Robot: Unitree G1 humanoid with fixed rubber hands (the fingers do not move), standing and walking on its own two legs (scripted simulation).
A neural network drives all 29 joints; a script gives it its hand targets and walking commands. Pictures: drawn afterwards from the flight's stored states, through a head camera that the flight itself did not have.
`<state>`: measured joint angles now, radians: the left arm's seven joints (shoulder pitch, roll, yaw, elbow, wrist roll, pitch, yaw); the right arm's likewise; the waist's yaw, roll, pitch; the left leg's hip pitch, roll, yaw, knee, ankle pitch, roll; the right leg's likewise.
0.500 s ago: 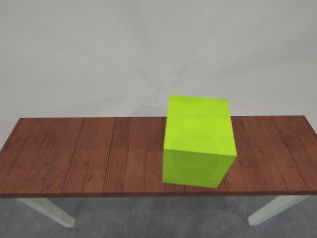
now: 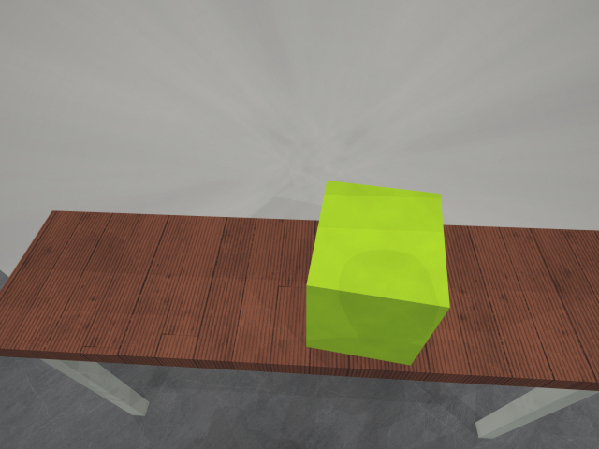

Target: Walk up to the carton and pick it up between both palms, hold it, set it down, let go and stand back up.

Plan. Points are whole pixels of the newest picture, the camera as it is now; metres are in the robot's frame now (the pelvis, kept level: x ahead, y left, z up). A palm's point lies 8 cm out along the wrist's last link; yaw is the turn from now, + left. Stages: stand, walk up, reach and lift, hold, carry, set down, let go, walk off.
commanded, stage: walk up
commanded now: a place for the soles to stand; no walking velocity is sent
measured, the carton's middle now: (369, 274) +0.39 -0.07 -0.02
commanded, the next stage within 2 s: reach and lift in 1.02 s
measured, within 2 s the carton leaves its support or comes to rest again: neither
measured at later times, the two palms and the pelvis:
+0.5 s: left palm out of the picture +0.03 +0.29 -0.12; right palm out of the picture +0.05 -0.25 -0.12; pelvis +0.01 +0.01 +0.00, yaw -1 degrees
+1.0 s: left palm out of the picture +0.02 +0.28 -0.12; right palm out of the picture +0.05 -0.25 -0.12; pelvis +0.01 +0.01 +0.00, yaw -3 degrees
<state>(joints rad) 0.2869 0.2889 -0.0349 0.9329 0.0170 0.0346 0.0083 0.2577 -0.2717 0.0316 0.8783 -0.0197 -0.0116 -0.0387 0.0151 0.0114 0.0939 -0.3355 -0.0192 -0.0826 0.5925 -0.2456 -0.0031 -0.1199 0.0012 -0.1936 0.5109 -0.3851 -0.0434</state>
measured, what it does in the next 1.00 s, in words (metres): stands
